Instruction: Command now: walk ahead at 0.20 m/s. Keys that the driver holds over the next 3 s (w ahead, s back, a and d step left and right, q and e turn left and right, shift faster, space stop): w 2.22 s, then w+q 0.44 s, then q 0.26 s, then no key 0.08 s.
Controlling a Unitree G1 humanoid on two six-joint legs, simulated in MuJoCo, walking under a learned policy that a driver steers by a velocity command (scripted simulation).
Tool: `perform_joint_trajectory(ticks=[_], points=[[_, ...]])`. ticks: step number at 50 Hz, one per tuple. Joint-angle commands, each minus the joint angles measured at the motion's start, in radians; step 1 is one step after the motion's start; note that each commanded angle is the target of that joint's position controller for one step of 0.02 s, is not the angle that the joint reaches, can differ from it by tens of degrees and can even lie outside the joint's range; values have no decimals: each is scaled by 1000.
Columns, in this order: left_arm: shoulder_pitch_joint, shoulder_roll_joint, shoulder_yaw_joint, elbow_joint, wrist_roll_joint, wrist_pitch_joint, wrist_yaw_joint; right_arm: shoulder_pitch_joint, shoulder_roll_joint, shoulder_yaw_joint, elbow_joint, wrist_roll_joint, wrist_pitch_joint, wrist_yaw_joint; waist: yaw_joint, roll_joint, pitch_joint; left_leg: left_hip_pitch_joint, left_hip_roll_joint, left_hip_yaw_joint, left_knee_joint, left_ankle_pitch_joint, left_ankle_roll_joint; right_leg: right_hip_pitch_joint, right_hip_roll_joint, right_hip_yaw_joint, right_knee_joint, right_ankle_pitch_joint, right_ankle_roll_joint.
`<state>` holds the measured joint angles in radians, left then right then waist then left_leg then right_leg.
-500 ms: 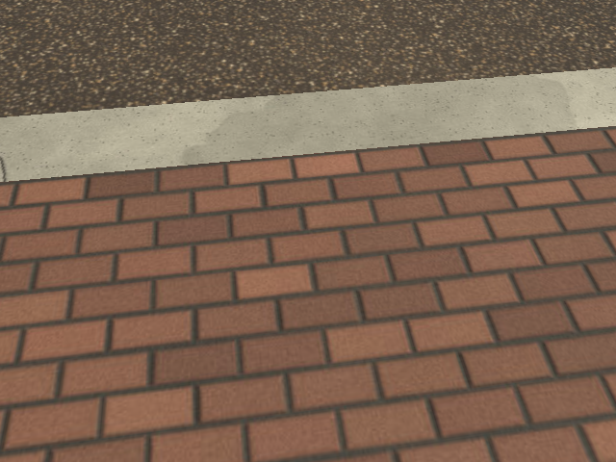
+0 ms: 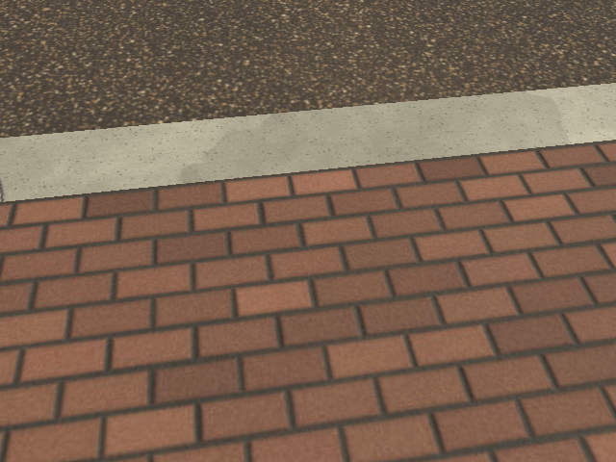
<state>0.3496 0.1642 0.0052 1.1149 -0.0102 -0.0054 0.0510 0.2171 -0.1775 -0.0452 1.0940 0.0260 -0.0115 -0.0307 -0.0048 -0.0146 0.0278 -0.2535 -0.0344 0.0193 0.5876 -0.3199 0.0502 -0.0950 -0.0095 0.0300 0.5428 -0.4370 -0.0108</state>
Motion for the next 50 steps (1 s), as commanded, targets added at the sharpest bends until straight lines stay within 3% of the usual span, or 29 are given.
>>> perform_joint_trajectory(ticks=[1,3,4,6,7,8,9,10,11,12,14,16,18,21,26,29,30,31,32,33,34,35,36,37,39,40,42,46,50], points=[[32,30,3,-44,-9,-36,-1,115,-157,-35,-7,10,-27,0,-35,149,146,30,218,-361,-308,-543,161,-326,38,-72,91,-129,-57],[9,31,8,-65,-13,-63,-13,143,-189,-43,-9,-5,-49,6,-33,177,141,-30,340,-580,-412,-573,236,-317,16,-47,235,-75,-82],[22,36,13,-66,-16,-72,-20,103,-192,-42,-27,-11,-59,7,-8,172,132,-65,361,-597,-424,-537,241,-302,-2,-25,281,-88,-97],[90,34,21,-49,-18,-86,-27,-29,-183,-37,-79,7,-66,12,68,151,112,-166,317,-459,-408,-418,177,-160,-31,-20,133,-71,-131],[171,23,24,-15,-16,-89,-27,-121,-171,-32,-111,20,-58,13,126,129,113,-279,228,-298,-346,-342,116,26,-10,-57,-60,9,-143],[259,49,38,29,1,-87,-25,-145,-137,-25,-126,21,-54,13,145,42,101,-362,119,-145,-163,-232,60,152,-6,-13,-133,52,-130],[385,139,64,51,2,-88,-27,-149,-73,-8,-144,17,-59,18,167,-201,37,-446,15,20,200,-121,0,243,-212,312,-321,-117,-180],[389,224,78,30,9,-102,-40,-159,-80,-8,-177,20,-77,16,155,-309,100,-607,-6,-10,389,-209,10,208,-371,640,-440,-225,-276],[304,165,60,4,17,-118,-40,-150,-102,-10,-171,29,-90,19,104,-177,158,-658,57,-84,519,-147,27,162,-384,646,-442,-216,-282],[240,122,48,-19,7,-127,-44,-95,-108,-10,-153,30,-97,26,61,-102,165,-688,87,-96,565,-42,38,179,-343,533,-426,-113,-246],[178,102,37,-44,-3,-122,-58,-76,-132,-22,-135,4,-104,30,33,-49,124,-655,131,-76,525,88,36,195,-273,337,-423,156,-176],[221,63,23,-38,9,-105,-56,-104,-108,-23,-140,-1,-99,42,45,-73,89,-598,136,-32,472,158,17,193,-214,195,-414,385,-144],[263,80,22,-35,17,-94,-46,-171,-75,-13,-166,-2,-89,49,61,-78,89,-593,129,-1,399,209,-2,182,-194,132,-412,509,-145],[261,121,25,-57,21,-89,-33,-320,-49,7,-229,1,-85,54,88,-71,125,-516,101,32,194,301,-18,94,-174,83,-446,523,-143],[281,154,40,-51,3,-93,-31,-434,-83,15,-291,13,-91,74,88,-96,162,-446,80,42,20,327,11,144,-221,51,-453,558,-151],[240,183,54,-59,3,-87,-31,-390,-129,0,-304,9,-102,82,21,-123,88,-305,36,62,-32,264,58,222,-244,18,-325,919,-127],[223,196,59,-62,8,-81,-31,-306,-161,-17,-287,8,-103,78,-28,-151,17,-186,1,81,-29,240,76,235,-243,8,-220,1115,-116],[196,196,60,-71,14,-73,-31,-125,-206,-43,-234,13,-101,69,-117,-155,-86,30,-27,92,-50,254,106,191,-209,-18,-26,1225,-94],[159,192,55,-96,21,-75,-35,81,-255,-64,-180,9,-93,57,-202,-129,-209,363,82,-33,-22,259,150,-31,-176,-20,233,1048,-66],[256,52,21,-114,21,-92,-49,222,-339,-81,-152,-25,-87,50,-145,152,-392,732,368,-514,-91,72,297,-419,13,-27,663,349,-3],[262,44,17,-94,-7,-127,-58,210,-279,-59,-139,-32,-87,56,-140,236,-468,718,446,-825,-292,-7,338,-538,72,139,874,-89,-22],[162,121,40,-130,-37,-140,-59,91,-216,-41,-148,-17,-93,62,-104,193,-263,547,403,-673,-323,-2,279,-634,6,122,924,-42,-41],[73,146,46,-156,-43,-143,-52,-13,-162,-24,-171,-12,-99,66,-68,99,-145,350,366,-491,-343,95,238,-612,-54,80,889,56,-52],[38,146,55,-162,-34,-135,-39,-76,-129,-13,-177,-20,-107,76,-25,26,-89,190,322,-374,-371,184,205,-553,-95,58,831,127,-54],[82,106,64,-155,-20,-100,-28,-92,-95,-2,-160,-32,-114,83,37,68,-58,29,250,-234,-424,225,176,-435,-140,60,740,181,-63],[87,89,64,-157,-19,-88,-26,-70,-103,-2,-147,-32,-115,80,44,80,-41,-9,239,-206,-447,238,184,-425,-146,50,712,183,-61],[28,104,71,-189,-11,-77,-23,-31,-135,-4,-125,-31,-118,67,49,85,4,-43,229,-165,-483,260,197,-476,-160,38,636,233,-43],[-161,122,75,-257,4,-84,-29,69,-178,-8,-105,-30,-107,36,5,56,35,50,234,-147,-494,307,190,-626,-167,25,390,433,-7],[-314,104,61,-298,-4,-92,-47,151,-202,-11,-94,-16,-98,27,-47,56,46,126,221,-100,-490,309,158,-590,-116,-19,143,548,-2]])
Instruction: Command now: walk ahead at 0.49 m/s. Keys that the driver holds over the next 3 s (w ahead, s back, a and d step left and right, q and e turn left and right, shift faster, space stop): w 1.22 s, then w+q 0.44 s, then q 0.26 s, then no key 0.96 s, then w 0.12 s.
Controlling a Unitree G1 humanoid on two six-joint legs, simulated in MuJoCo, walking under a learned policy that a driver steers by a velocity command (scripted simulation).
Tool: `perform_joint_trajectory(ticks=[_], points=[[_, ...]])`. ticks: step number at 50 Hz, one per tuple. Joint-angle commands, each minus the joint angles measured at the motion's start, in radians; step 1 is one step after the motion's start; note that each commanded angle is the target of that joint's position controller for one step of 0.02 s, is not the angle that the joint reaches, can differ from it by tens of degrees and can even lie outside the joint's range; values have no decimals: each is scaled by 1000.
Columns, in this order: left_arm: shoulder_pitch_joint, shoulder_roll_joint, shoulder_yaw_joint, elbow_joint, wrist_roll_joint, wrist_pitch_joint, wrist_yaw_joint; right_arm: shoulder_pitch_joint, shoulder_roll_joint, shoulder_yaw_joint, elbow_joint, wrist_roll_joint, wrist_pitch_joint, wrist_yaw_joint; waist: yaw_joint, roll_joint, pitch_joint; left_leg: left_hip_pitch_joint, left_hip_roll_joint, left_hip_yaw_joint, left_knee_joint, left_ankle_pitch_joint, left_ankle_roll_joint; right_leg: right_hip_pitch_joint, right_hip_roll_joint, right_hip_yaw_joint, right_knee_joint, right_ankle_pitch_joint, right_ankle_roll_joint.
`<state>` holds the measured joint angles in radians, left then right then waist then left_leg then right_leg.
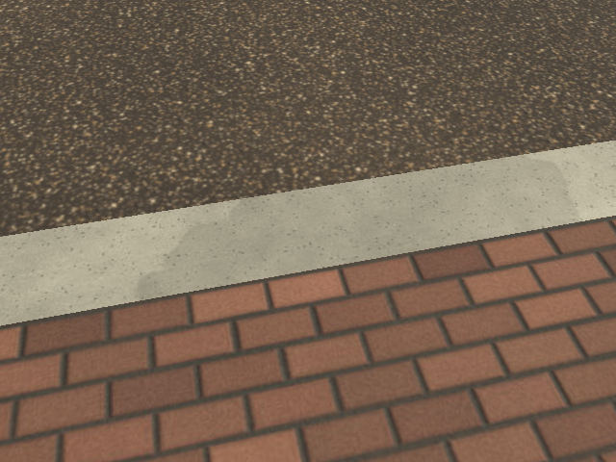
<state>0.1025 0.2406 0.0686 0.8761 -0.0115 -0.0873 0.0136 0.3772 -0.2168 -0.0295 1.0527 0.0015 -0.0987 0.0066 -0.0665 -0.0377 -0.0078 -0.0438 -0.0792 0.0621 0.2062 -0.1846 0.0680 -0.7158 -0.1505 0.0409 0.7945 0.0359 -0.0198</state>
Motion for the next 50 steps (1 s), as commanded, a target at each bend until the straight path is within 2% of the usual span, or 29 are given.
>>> perform_joint_trajectory(ticks=[1,4,6,8,9,10,11,12,13,14,15,16,18,21,27,33,35,36,37,38,39,40,41,42,43,44,46,48,50], points=[[-100,27,-6,-69,-6,-11,-16,12,-167,-28,-47,11,-8,-11,3,80,89,-56,272,-141,-100,166,138,32,33,-36,-144,73,8],[-180,32,-13,-104,-13,-19,-37,63,-172,-33,-27,16,6,-13,-19,83,111,50,313,-146,-50,172,135,11,49,-37,-225,12,-4],[-189,47,-11,-121,-14,-26,-49,66,-183,-40,-23,18,16,-16,-5,95,106,105,342,-155,-3,223,123,36,62,-41,-264,-62,-28],[-99,87,4,-106,-14,-33,-53,32,-199,-47,-30,18,24,-17,58,122,48,117,339,-139,104,449,100,196,107,-73,-296,-120,-61],[43,125,27,-63,-12,-34,-50,10,-188,-43,-38,14,30,-16,132,117,-36,89,293,-99,269,606,77,385,143,-101,-314,-111,-88],[247,194,53,-10,-4,-34,-41,0,-155,-27,-59,2,29,-15,208,73,-179,-75,237,-53,536,527,42,695,58,-8,-277,-75,-143],[384,305,79,20,16,-28,-39,112,-36,9,-74,0,10,-4,183,-172,-344,-501,63,-3,956,83,-36,1113,-207,447,-333,-201,-306],[388,227,54,22,13,-27,-42,105,-63,5,-58,17,-20,2,186,-204,-413,-641,31,-166,1114,-364,-25,1153,-264,706,-481,-258,-333],[293,167,33,9,5,-29,-42,6,-154,-19,-88,43,-35,5,170,-150,-253,-728,95,-179,1172,-318,-3,1025,-226,557,-489,-256,-271],[192,128,19,-16,4,-27,-41,-63,-163,-22,-108,47,-38,1,139,-76,-155,-711,153,-148,1139,-223,4,864,-186,403,-509,-177,-237],[126,96,8,-24,9,-27,-46,-95,-152,-27,-111,33,-32,-6,107,-17,-85,-667,188,-131,1070,-155,1,718,-143,299,-547,-106,-218],[96,72,0,-23,15,-31,-50,-82,-138,-34,-108,23,-16,-11,71,-28,-53,-602,219,-135,1006,-108,0,624,-102,222,-582,-77,-196],[114,72,1,-1,17,-35,-53,-43,-90,-32,-95,18,12,-14,44,-39,-33,-537,228,-122,952,-68,-11,542,-73,158,-632,-39,-204],[168,116,11,27,18,-37,-36,-122,-97,-39,-127,10,24,-18,45,-19,14,-627,237,-118,832,38,-35,545,-73,108,-672,20,-220],[258,133,11,61,6,-23,-10,-335,-77,-36,-189,9,14,-5,101,-24,62,-656,202,-86,496,287,-51,606,-47,30,-699,-27,-182],[332,146,21,110,-5,-2,-1,-470,-82,-27,-245,20,1,25,132,-27,109,-671,175,-75,345,214,-23,766,-109,24,-636,-14,-170],[317,158,29,113,-8,6,2,-449,-102,-33,-248,22,-6,34,107,-39,91,-607,158,-62,316,141,1,800,-127,26,-585,68,-154],[298,167,31,110,-8,10,3,-402,-120,-41,-239,22,-9,34,78,-52,61,-520,133,-41,306,111,15,801,-122,18,-533,194,-143],[273,167,31,105,-8,15,3,-301,-147,-58,-210,19,-11,32,20,-55,1,-371,95,-7,290,106,34,783,-92,-12,-415,361,-124],[266,141,20,97,-2,19,2,-123,-198,-85,-153,17,-10,25,-53,-31,-107,-121,91,-11,302,124,64,693,-33,-53,-204,396,-94],[288,105,2,72,20,17,2,57,-284,-106,-119,6,-6,14,-90,131,-262,185,308,-280,306,124,132,462,46,-102,148,51,-53],[405,-29,-32,77,6,-8,-11,81,-313,-105,-104,0,-5,25,-13,378,-364,444,481,-754,143,-68,280,97,224,-16,437,-604,-7],[329,85,-9,81,-20,-31,-14,40,-219,-80,-114,11,-10,27,-41,251,-295,390,448,-750,93,-158,236,-10,166,95,549,-607,-29],[235,130,3,50,-36,-43,-16,-47,-174,-67,-133,13,-14,24,-26,195,-171,259,420,-596,83,-106,191,-59,116,69,548,-511,-48],[190,129,5,42,-30,-43,-7,-132,-151,-57,-153,7,-15,26,10,98,-108,109,387,-482,60,1,168,-9,59,42,501,-408,-48],[172,122,14,40,-15,-35,0,-176,-123,-49,-157,-3,-16,30,38,83,-58,-10,350,-397,30,75,157,38,28,35,442,-352,-45],[213,82,16,47,-10,-9,1,-173,-96,-40,-142,-12,-19,31,78,118,-44,-104,311,-313,-23,128,154,125,-2,36,380,-301,-43],[199,69,18,41,-8,7,4,-137,-123,-45,-124,-9,-22,23,86,107,-13,-134,303,-260,-57,183,167,103,-10,23,318,-265,-27],[120,76,21,13,1,13,6,-103,-154,-51,-113,-7,-20,8,73,83,18,-117,307,-235,-79,225,172,28,-15,20,220,-179,-5]])
Over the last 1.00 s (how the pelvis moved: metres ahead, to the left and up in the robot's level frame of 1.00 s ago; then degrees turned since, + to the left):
0.40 0.01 0.02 0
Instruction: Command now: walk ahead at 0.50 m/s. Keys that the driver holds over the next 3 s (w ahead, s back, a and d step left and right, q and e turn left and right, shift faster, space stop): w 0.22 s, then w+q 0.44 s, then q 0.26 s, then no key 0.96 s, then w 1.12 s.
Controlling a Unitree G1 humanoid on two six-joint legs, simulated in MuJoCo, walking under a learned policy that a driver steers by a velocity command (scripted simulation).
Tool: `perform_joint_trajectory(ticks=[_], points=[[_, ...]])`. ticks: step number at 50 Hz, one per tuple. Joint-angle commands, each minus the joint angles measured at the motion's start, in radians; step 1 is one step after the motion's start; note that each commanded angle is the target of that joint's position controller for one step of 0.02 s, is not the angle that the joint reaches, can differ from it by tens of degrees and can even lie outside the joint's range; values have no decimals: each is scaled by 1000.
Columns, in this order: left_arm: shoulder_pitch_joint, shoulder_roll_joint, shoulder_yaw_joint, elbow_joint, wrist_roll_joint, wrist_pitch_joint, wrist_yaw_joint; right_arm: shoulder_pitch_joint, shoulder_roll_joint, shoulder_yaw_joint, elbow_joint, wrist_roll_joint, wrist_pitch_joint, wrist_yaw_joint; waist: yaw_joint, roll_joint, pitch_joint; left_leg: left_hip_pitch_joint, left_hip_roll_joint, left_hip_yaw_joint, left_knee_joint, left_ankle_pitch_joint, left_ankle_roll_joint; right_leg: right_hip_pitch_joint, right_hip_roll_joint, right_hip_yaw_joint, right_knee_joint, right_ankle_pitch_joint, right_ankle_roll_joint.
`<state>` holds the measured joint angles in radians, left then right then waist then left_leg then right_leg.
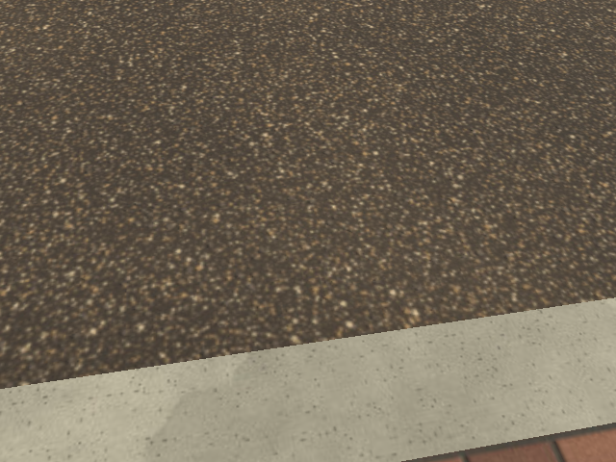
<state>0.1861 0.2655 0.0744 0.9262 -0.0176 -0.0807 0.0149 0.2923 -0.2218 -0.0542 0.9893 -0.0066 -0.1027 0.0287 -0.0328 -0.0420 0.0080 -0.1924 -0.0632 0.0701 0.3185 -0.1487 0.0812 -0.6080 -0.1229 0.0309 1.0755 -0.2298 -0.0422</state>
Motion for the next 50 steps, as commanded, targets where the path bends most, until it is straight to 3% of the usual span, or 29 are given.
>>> perform_joint_trajectory(ticks=[1,6,12,14,15,16,17,18,19,20,21,22,23,25,28,33,35,38,40,42,43,44,45,46,47,48,49,50], points=[[1,49,16,-50,11,6,4,-1,-151,-26,-44,2,-12,-21,31,83,10,49,289,-230,-195,205,154,-110,-42,28,-113,134,26],[-149,17,3,-90,6,-2,-12,72,-151,-23,-20,13,-1,-34,-14,99,42,92,249,-141,-201,207,113,-91,-1,-14,-379,332,31],[-301,17,-12,-151,-3,-15,-44,165,-161,-31,24,20,28,-40,-57,99,98,249,313,-156,-119,255,118,-114,38,-35,-528,243,6],[-265,40,-4,-155,-5,-25,-51,152,-170,-36,26,25,38,-45,-16,121,76,273,331,-181,-63,347,105,-29,60,-33,-569,183,-15],[-199,67,8,-140,-4,-30,-51,125,-184,-40,17,27,41,-46,24,140,38,263,321,-181,-1,478,95,82,90,-52,-581,157,-29],[-68,104,29,-99,0,-35,-47,90,-182,-38,5,31,46,-45,97,132,-37,227,278,-155,135,597,74,273,121,-77,-609,178,-52],[123,166,53,-52,13,-38,-38,72,-150,-25,-14,25,45,-43,172,99,-175,66,219,-120,372,500,38,584,42,-4,-561,226,-99],[266,263,77,-29,31,-32,-29,170,-46,2,-34,12,31,-38,157,-107,-352,-297,73,-56,767,40,-34,985,-231,364,-573,177,-215],[278,207,55,-22,23,-26,-34,214,-34,9,-19,37,12,-32,150,-222,-457,-456,12,-188,966,-440,-40,1046,-338,681,-730,51,-287],[202,132,34,-33,13,-25,-33,132,-133,-21,-32,61,7,-33,146,-131,-288,-542,76,-218,1044,-400,-31,914,-296,555,-756,-27,-228],[121,86,21,-49,12,-23,-32,63,-140,-26,-54,64,8,-38,125,-87,-167,-557,127,-181,1033,-315,-24,760,-258,401,-779,-25,-180],[50,54,10,-54,17,-25,-35,33,-127,-31,-58,57,16,-45,93,-36,-90,-514,164,-172,974,-235,-23,610,-213,293,-826,-7,-152],[8,29,4,-53,27,-29,-36,40,-113,-41,-55,49,31,-49,60,-56,-43,-461,192,-177,918,-179,-20,511,-170,200,-866,16,-129],[-1,23,7,-37,34,-34,-35,84,-61,-41,-48,50,60,-49,27,-67,-19,-388,208,-172,879,-134,-18,419,-146,99,-917,59,-125],[22,64,19,-14,38,-41,-21,26,-67,-52,-91,42,86,-54,17,-30,28,-468,214,-193,800,-26,-29,413,-152,6,-949,146,-134],[65,92,29,4,39,-31,4,-94,-54,-47,-141,29,80,-27,38,-14,59,-524,199,-165,558,182,-37,482,-142,-129,-947,230,-110],[65,103,31,1,34,-19,16,-173,-40,-37,-175,18,77,-13,57,5,96,-498,186,-101,458,216,-37,479,-137,-198,-911,371,-100],[79,141,41,0,19,6,30,-259,-45,-34,-239,14,71,15,80,-5,83,-442,148,-23,360,186,-33,527,-144,-250,-820,564,-88],[73,171,52,1,1,28,37,-229,-71,-44,-264,15,78,25,55,-42,49,-400,115,5,327,76,-9,599,-166,-249,-724,733,-74],[33,185,57,-14,-16,43,43,-83,-136,-72,-250,18,76,28,-24,-50,-38,-239,51,37,262,38,30,637,-145,-254,-517,862,-38],[28,171,51,-17,-18,45,40,42,-194,-99,-222,16,71,14,-88,-2,-111,-50,19,20,157,188,65,583,-89,-275,-303,747,12],[75,102,28,-39,27,40,35,73,-299,-121,-228,5,72,-9,-52,187,-206,202,211,-244,200,600,133,342,-8,-276,10,184,73],[165,32,4,-80,53,26,22,-6,-358,-120,-279,-5,70,-9,47,328,-356,436,430,-726,149,744,375,35,198,-112,358,-503,130],[103,99,15,-86,15,13,7,14,-289,-97,-302,-1,75,3,-24,201,-460,436,426,-713,84,611,369,-8,151,74,413,-463,106],[38,111,15,-108,-16,14,4,-41,-219,-78,-310,6,75,4,-18,145,-345,348,393,-578,71,473,317,-64,113,53,399,-384,85],[26,106,17,-89,-9,23,18,-103,-177,-66,-313,18,76,2,11,47,-220,191,337,-461,60,406,248,-70,67,36,318,-303,85],[21,121,26,-82,7,41,33,-142,-141,-55,-318,18,79,-5,29,54,-173,72,299,-400,50,372,213,-24,37,39,246,-255,86],[34,134,34,-79,12,59,38,-162,-135,-49,-324,7,81,-6,53,73,-143,-38,271,-363,31,356,197,48,30,36,201,-229,84]])
Over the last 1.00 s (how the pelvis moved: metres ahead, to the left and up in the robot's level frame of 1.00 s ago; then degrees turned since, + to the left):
0.55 0.01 0.00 1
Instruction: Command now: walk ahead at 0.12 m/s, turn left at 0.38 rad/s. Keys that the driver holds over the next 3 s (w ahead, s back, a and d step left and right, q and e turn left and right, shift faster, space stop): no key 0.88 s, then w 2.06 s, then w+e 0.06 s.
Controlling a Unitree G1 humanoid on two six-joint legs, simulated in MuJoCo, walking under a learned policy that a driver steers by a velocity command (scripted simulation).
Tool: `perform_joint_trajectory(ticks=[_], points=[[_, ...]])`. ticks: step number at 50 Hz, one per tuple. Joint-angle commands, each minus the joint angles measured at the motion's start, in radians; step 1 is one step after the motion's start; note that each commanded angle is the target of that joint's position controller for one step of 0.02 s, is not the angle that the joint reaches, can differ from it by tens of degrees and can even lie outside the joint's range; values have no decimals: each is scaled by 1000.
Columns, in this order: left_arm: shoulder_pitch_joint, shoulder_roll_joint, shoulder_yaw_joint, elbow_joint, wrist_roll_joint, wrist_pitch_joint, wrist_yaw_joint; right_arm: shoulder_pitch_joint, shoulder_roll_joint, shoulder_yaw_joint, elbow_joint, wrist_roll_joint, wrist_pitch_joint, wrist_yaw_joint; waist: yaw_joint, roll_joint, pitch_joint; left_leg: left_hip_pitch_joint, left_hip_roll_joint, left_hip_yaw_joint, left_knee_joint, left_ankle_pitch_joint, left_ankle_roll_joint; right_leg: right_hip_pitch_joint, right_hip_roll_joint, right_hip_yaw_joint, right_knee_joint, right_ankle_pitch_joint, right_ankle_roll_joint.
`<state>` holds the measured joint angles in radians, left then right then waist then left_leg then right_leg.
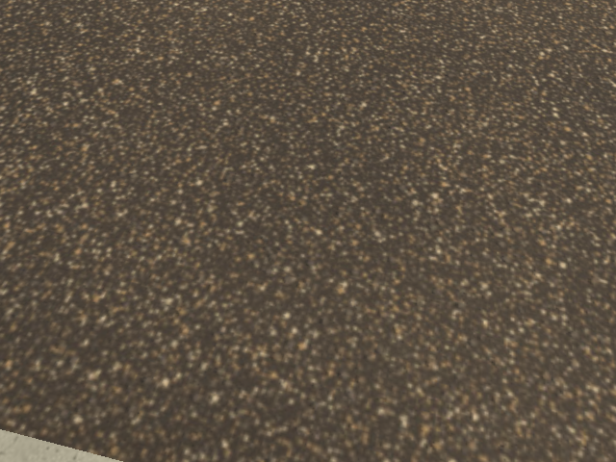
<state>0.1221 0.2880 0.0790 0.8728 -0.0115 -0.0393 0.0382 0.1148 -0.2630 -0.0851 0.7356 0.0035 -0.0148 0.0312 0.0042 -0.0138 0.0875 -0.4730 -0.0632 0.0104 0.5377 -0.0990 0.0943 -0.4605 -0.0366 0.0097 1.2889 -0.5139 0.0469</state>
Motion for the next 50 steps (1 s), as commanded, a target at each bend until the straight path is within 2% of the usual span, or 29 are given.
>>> perform_joint_trajectory(ticks=[1,2,4,7,9,10,14,16,17,18,19,20,21,22,25,32,41,44,45,46,47,48,50], points=[[108,105,31,-29,10,29,19,15,-101,-19,-71,-17,-9,-8,26,60,-220,193,262,-295,-203,308,182,-57,-45,48,-39,78,-5],[114,87,27,-32,11,35,22,22,-112,-20,-70,-24,-14,-9,30,69,-224,177,258,-284,-210,329,184,-39,-40,45,-75,93,-5],[104,74,22,-39,14,41,29,33,-124,-22,-66,-24,-19,-18,27,81,-236,189,258,-272,-216,327,180,-42,-39,52,-162,124,-3],[39,71,15,-61,22,53,30,19,-113,-13,-69,-22,-6,-41,12,92,-253,222,250,-279,-240,157,150,-45,-52,76,-296,202,0],[17,64,9,-65,18,59,25,2,-106,-6,-69,-25,4,-50,5,114,-233,210,237,-278,-263,13,134,-14,-55,78,-392,230,1],[17,51,4,-64,20,62,24,0,-101,-4,-66,-28,9,-51,1,128,-229,187,219,-260,-272,-22,131,38,-45,62,-425,228,9],[17,52,-4,-59,17,55,12,9,-76,10,-51,-26,21,-43,-12,144,-172,190,212,-285,-270,-150,131,119,-16,28,-587,179,9],[70,42,-9,-36,19,43,-3,2,-56,22,-41,-12,32,-45,24,131,-155,190,205,-303,-239,-195,88,209,-13,17,-815,295,-30],[87,55,-12,-26,33,38,-12,41,-51,24,-23,-7,32,-46,21,109,-160,168,186,-298,-228,-211,45,283,-37,42,-881,390,-55],[101,99,-8,-27,48,35,-15,62,-54,24,-17,-13,27,-47,-3,42,-166,122,140,-254,-174,-205,9,343,-108,93,-870,488,-94],[60,129,0,-15,31,33,-18,75,-52,18,-26,-13,20,-44,-52,-88,-147,144,66,-158,-172,-188,-21,259,-116,106,-864,403,-127],[46,80,-10,-14,27,28,-23,22,-63,18,-26,-23,18,-44,-25,-105,-141,226,52,-127,-136,-147,-42,166,-102,112,-915,248,-126],[36,57,-18,-11,32,22,-23,-13,-65,15,-34,-21,22,-46,-22,-109,-130,270,58,-125,-117,-113,-40,123,-91,110,-945,186,-108],[23,60,-21,-10,31,16,-20,-18,-53,17,-28,-17,33,-52,-27,-116,-115,283,65,-131,-114,-90,-30,110,-80,102,-956,195,-92],[45,57,-26,3,23,3,-11,-4,-54,16,-6,-20,45,-54,-17,-60,-106,272,76,-143,-128,-51,-16,153,-62,82,-938,251,-84],[80,56,-35,30,19,13,-2,1,-52,13,54,-13,43,-58,6,7,-118,285,81,-141,-135,44,-29,219,-45,66,-926,335,-99],[81,50,-48,63,18,21,-11,13,-74,15,144,-7,50,-72,3,17,-111,329,92,-144,-155,96,-32,244,-24,47,-955,373,-101],[79,50,-51,72,17,25,-13,23,-78,16,177,-3,45,-70,1,14,-109,337,97,-144,-165,106,-32,255,-23,48,-963,391,-104],[100,41,-53,86,18,27,-13,38,-68,20,195,-4,45,-69,2,10,-131,348,86,-132,-170,12,-34,265,-18,44,-980,294,-107],[111,51,-50,95,14,30,-11,37,-70,19,206,-1,46,-70,5,-4,-110,324,64,-110,-155,-125,-35,254,-15,51,-998,156,-117],[110,79,-40,93,9,32,-8,37,-80,14,212,4,44,-71,9,-33,-78,270,37,-80,-116,-273,-35,242,-26,81,-1016,11,-141],[117,105,-31,90,5,33,-4,27,-84,12,212,5,37,-70,17,-65,-38,189,20,-58,-74,-363,-34,243,-64,142,-1051,-122,-172],[162,161,-9,98,-2,25,5,-35,-73,13,189,7,6,-59,40,-132,37,23,28,-7,43,-296,-42,300,-209,327,-1152,-236,-245]])
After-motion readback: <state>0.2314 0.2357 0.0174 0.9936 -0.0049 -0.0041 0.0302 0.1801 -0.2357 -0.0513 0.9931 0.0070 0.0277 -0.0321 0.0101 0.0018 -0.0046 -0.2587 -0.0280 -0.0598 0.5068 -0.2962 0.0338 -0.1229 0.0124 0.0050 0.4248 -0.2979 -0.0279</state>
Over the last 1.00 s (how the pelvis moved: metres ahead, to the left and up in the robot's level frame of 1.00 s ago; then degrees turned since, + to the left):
0.47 0.01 -0.02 22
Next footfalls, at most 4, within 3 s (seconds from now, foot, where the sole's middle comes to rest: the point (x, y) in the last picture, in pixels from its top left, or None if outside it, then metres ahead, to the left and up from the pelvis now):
0.34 right None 0.10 -0.17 -0.76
1.76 right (379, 378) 0.65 -0.18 -0.92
2.20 left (283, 284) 0.91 0.07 -0.92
2.76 right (358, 194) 1.24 -0.15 -0.92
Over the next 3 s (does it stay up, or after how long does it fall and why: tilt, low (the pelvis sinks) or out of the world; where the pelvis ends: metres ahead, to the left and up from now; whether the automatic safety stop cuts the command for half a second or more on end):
stays up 1.18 -0.08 -0.14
